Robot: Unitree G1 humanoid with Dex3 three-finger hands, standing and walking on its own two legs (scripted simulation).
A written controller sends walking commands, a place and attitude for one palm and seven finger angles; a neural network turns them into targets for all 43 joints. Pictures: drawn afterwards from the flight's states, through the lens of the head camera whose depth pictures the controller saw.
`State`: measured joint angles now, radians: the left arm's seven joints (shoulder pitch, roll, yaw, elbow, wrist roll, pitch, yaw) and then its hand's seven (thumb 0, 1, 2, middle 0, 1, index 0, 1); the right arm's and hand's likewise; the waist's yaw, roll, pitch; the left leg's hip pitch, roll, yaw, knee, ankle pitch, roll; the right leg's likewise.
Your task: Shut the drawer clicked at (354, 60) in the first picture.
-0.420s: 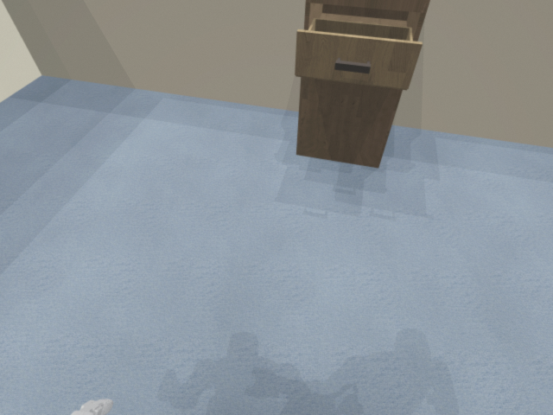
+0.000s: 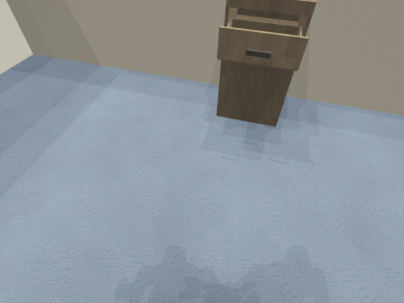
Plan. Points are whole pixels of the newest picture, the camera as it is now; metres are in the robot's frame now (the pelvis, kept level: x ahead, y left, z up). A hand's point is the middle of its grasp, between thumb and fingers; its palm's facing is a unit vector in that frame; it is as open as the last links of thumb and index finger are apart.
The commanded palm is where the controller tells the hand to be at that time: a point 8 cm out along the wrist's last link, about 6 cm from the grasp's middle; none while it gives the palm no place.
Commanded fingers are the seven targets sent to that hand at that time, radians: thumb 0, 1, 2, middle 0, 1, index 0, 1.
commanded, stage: stand and wait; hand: left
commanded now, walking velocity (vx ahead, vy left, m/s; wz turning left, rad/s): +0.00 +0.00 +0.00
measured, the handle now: (258, 51) +1.24 -0.21 -0.06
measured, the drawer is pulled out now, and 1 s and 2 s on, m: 0.30 0.30 0.30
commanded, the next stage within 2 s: look at it before walking up in 0.40 s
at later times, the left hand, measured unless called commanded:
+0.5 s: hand out of the picture +0.06 +0.25 -0.16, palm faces -0.03 -0.94 -0.33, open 7.4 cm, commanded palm none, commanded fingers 0.00 0.90 0.90 -0.20 -0.30 -0.20 -0.30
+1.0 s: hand out of the picture +0.07 +0.26 -0.15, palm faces -0.03 -0.94 -0.34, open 7.4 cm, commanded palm none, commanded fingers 0.00 0.90 0.90 -0.20 -0.30 -0.20 -0.30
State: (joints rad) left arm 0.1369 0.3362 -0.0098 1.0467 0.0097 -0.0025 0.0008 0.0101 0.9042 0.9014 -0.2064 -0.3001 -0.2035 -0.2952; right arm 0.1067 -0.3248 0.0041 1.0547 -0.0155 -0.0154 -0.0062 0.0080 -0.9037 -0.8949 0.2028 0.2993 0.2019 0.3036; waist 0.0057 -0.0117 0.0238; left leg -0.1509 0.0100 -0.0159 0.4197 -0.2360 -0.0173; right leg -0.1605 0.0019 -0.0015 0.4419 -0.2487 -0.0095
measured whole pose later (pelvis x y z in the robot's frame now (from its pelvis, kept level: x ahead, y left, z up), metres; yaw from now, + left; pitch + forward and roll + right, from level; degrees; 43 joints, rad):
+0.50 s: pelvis -0.01 +0.01 +0.00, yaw +0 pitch -2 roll +0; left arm 0.14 0.35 -0.01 1.09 0.01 0.00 0.00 0.01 0.91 0.90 -0.21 -0.30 -0.20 -0.30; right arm 0.13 -0.33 0.01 1.11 -0.01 -0.02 0.00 0.01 -0.90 -0.89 0.20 0.30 0.20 0.30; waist 0.00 -0.01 0.03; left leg -0.15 0.01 -0.01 0.39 -0.20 -0.01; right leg -0.16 0.00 0.00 0.40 -0.21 0.00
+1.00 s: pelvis -0.01 +0.01 +0.00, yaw +0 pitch -2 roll +0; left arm 0.14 0.35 -0.01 1.09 0.01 -0.01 0.00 0.01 0.91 0.90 -0.21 -0.30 -0.20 -0.30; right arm 0.11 -0.34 0.01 1.11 -0.01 -0.02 0.00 0.01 -0.90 -0.89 0.20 0.30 0.20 0.30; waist 0.00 -0.01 0.03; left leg -0.13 0.00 -0.01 0.36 -0.20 -0.01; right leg -0.14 -0.01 0.00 0.38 -0.20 0.00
